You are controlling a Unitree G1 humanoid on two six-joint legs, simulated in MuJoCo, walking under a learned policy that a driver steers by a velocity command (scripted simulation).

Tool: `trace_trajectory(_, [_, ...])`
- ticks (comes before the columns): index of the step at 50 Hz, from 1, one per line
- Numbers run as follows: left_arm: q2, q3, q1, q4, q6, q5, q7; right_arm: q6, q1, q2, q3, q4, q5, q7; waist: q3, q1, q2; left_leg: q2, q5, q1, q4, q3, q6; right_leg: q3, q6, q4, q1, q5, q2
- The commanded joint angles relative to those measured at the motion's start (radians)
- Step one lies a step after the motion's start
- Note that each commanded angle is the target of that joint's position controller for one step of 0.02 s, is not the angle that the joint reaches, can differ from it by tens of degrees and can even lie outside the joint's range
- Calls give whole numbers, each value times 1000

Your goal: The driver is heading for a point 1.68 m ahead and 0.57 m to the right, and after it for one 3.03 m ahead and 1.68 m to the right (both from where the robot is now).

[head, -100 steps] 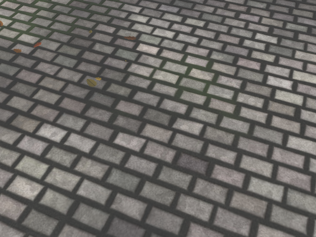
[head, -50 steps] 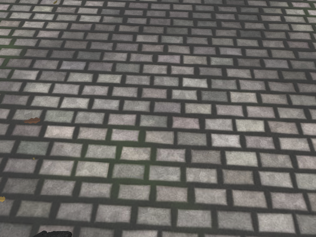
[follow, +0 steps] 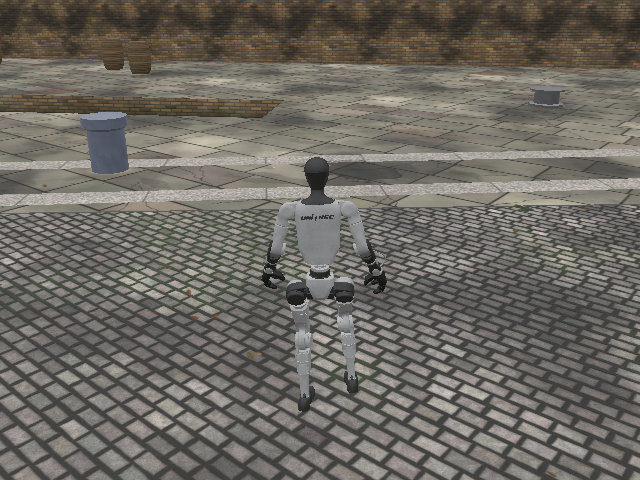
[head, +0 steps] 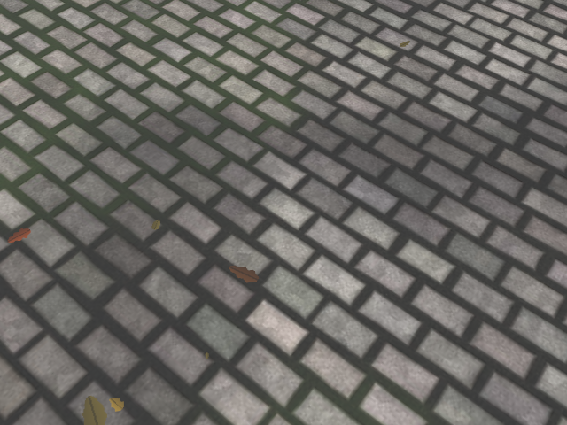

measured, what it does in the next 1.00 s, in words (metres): steps on the spot, turning right: right foot, then right foot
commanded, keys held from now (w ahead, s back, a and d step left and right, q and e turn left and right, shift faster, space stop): e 0.94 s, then no key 0.06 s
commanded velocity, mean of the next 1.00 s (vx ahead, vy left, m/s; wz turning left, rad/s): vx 0.02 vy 0.00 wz -0.39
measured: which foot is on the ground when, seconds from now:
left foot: down 0.00-0.72, up 0.74-1.00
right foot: up 0.00-0.08, down 0.10-0.38, up 0.40-0.70, down 0.72-1.00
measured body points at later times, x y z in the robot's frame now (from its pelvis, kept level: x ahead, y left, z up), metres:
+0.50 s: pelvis +0.05 -0.02 -0.01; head +0.09 -0.02 +0.44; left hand +0.28 +0.22 -0.10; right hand +0.10 -0.33 -0.11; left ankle +0.01 +0.08 -0.74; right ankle +0.05 -0.15 -0.69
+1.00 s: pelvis +0.05 -0.07 +0.00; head +0.08 -0.11 +0.45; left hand +0.32 +0.12 -0.09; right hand +0.07 -0.40 -0.10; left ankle +0.14 +0.06 -0.69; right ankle +0.05 -0.17 -0.74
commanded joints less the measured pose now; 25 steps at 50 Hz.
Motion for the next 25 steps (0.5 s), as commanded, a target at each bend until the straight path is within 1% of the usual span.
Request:
trace_trajectory(1, [76, 17, 20, -43, -11, -2, -12, -13, -8, -92, -12, -46, -14, 0, -178, 4, 146, 272, 434, 78, -41, -149, 142, -28, -16, -79, 177, 41, -2])
trace_trajectory(2, [74, 17, 22, -42, -16, 1, -17, -18, -12, -69, -1, -35, -18, 5, -171, 9, 148, 279, 422, 78, -21, -153, 135, -30, -35, -129, 212, 33, -5])
trace_trajectory(3, [70, 17, 34, -38, -22, 4, -22, -23, -26, -58, 8, -26, -17, 8, -158, 27, 147, 272, 393, 68, 4, -145, 118, -45, -59, -216, 266, 71, 1])
trace_trajectory(4, [71, 17, 40, -37, -29, 10, -24, -30, -12, -51, 14, -12, -17, 11, -142, 36, 135, 245, 329, 54, 21, -134, 83, -44, -86, -329, 337, 195, 2])
trace_trajectory(5, [115, 22, 26, -49, -33, 22, -20, -42, 36, -40, 19, -2, -36, 13, -151, 6, 77, 189, 212, 40, 58, -108, 32, 49, -119, -337, 411, 477, -72])
trace_trajectory(6, [173, 32, -6, -66, -29, 26, -15, -50, 141, -56, 12, 16, -51, 13, -163, -71, -39, 107, 1, 2, 99, -44, -14, 137, -200, -288, 466, 667, -150])
trace_trajectory(7, [133, 27, 0, -57, -18, 16, -15, -46, 138, -65, 11, 23, -50, 4, -183, -54, -115, 84, -107, 14, 126, 11, -62, 196, -283, -301, 441, 564, -184])
trace_trajectory(8, [117, 26, 6, -57, -9, -1, -21, -37, 82, -88, 6, 12, -42, -3, -164, -26, -127, 83, -116, 11, 131, 32, -78, 236, -294, -321, 416, 440, -174])
trace_trajectory(9, [122, 29, 13, -55, -1, -9, -25, -24, 46, -93, 0, 5, -32, -10, -158, -11, -127, 79, -121, 0, 147, 47, -79, 259, -289, -331, 408, 362, -166])
trace_trajectory(10, [139, 34, 26, -58, 3, -13, -27, -9, 24, -92, -4, -1, -24, -15, -146, -2, -133, 71, -126, -4, 156, 54, -76, 286, -288, -335, 391, 338, -162])
trace_trajectory(11, [157, 42, 33, -59, 5, -15, -26, 1, 20, -88, -7, -8, -21, -16, -147, -1, -145, 65, -138, -11, 162, 58, -73, 317, -292, -338, 389, 333, -171])
trace_trajectory(12, [163, 46, 41, -62, 8, -15, -23, 6, 21, -78, -8, -10, -18, -17, -157, 3, -150, 59, -150, -13, 170, 61, -70, 340, -296, -340, 397, 344, -176])
trace_trajectory(13, [159, 48, 42, -66, 12, -15, -19, 6, 23, -64, -8, -10, -16, -17, -172, 5, -154, 54, -163, -11, 169, 64, -66, 351, -297, -335, 407, 361, -174])
trace_trajectory(15, [154, 52, 26, -78, 22, -21, -9, 1, 39, -49, -11, -2, -13, -14, -194, 0, -148, 55, -151, 8, 134, 66, -59, 348, -287, -317, 412, 376, -160])
trace_trajectory(16, [151, 53, 11, -87, 29, -25, -4, -2, 53, -48, -14, 4, -12, -13, -200, -4, -128, 64, -112, 42, 97, 65, -53, 329, -272, -299, 389, 364, -138])
trace_trajectory(17, [141, 53, -7, -99, 36, -30, -1, -3, 64, -57, -19, 8, -12, -12, -199, -7, -89, 94, -39, 95, 51, 52, -41, 290, -244, -267, 337, 328, -101])
trace_trajectory(18, [122, 50, -16, -116, 40, -35, -2, 0, 51, -95, -32, 6, -15, -14, -176, 12, 7, 156, 94, 144, 15, 3, -10, 207, -200, -214, 241, 243, -33])
trace_trajectory(19, [113, 49, -15, -120, 41, -38, -5, 3, 33, -125, -44, -1, -20, -16, -136, 21, 126, 254, 261, 175, -34, -93, 50, 90, -146, -131, 127, 76, 57])
trace_trajectory(20, [111, 50, -1, -120, 39, -26, -12, 2, 24, -134, -48, -11, -30, -19, -116, 19, 214, 400, 450, 227, -68, -202, 137, 5, -103, -13, 22, -184, 102])
trace_trajectory(21, [128, 60, 0, -120, 38, -16, -17, -3, 8, -114, -41, -31, -34, -25, -119, 12, 197, 502, 596, 248, -71, -256, 208, -4, -76, 184, -40, -401, 71])
trace_trajectory(22, [146, 73, 8, -112, 43, -21, -19, -9, -5, -101, -35, -45, -31, -29, -105, 17, 118, 515, 659, 255, -64, -239, 228, 16, -56, 319, -74, -430, 56])
trace_trajectory(23, [130, 73, 26, -105, 53, -27, -19, -14, -40, -101, -34, -51, -20, -31, -82, 39, 76, 481, 651, 263, -51, -173, 198, 26, -40, 347, -101, -393, 34])
trace_trajectory(24, [102, 64, 20, -105, 60, -30, -18, -17, -51, -108, -38, -48, -8, -31, -61, 36, 84, 440, 648, 289, -46, -111, 164, 15, -26, 313, -130, -334, 19])
trace_trajectory(25, [80, 56, 1, -113, 63, -33, -20, -16, -36, -119, -42, -41, -4, -33, -55, 18, 110, 411, 676, 310, -45, -62, 147, -14, -12, 285, -135, -287, 17])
